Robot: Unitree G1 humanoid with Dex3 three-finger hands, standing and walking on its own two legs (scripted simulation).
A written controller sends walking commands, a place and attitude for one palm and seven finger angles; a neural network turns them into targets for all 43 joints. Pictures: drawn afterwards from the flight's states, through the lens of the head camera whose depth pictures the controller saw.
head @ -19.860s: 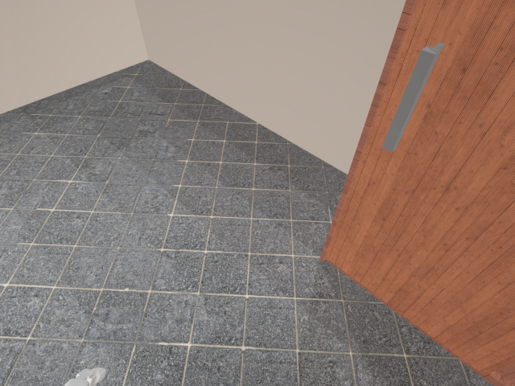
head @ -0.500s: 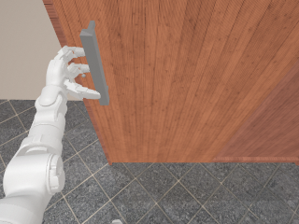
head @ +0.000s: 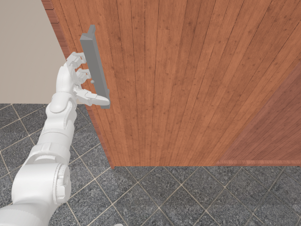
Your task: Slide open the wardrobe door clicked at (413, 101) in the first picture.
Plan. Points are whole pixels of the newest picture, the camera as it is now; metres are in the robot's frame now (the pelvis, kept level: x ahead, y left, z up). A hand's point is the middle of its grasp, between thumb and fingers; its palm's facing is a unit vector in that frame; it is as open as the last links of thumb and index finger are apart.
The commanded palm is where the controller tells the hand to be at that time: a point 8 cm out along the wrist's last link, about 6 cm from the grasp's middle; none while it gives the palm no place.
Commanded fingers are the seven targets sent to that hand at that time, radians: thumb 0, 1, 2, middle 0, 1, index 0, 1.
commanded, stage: slide the fingers in behind the handle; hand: left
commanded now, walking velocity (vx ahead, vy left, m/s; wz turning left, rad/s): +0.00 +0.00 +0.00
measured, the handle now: (99, 71) +0.51 +0.13 +0.13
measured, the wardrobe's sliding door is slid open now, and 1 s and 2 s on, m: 0.00 0.00 0.00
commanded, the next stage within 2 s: grip the handle and tug to test in 1.14 s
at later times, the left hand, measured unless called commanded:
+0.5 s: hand (101, 82) +0.46 +0.12 +0.13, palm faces -0.01 -1.00 -0.01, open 13.9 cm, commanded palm +0.44 +0.18 +0.13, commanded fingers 0.00 -0.50 0.30 -0.30 -1.20 -0.30 -1.20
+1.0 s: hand (103, 83) +0.46 +0.12 +0.13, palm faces -0.03 -1.00 -0.01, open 14.0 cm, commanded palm +0.43 +0.17 +0.13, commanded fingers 0.00 -0.50 0.30 -0.30 -1.20 -0.30 -1.20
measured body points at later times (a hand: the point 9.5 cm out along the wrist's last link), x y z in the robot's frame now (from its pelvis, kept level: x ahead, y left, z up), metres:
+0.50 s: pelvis +0.01 -0.01 +0.00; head +0.05 -0.02 +0.45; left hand +0.46 +0.18 +0.13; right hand +0.06 -0.27 -0.12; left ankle +0.03 +0.11 -0.71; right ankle -0.03 -0.10 -0.71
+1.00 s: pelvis +0.00 -0.01 +0.00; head +0.04 -0.01 +0.45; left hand +0.45 +0.17 +0.13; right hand +0.07 -0.27 -0.12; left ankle +0.03 +0.11 -0.71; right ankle -0.03 -0.10 -0.71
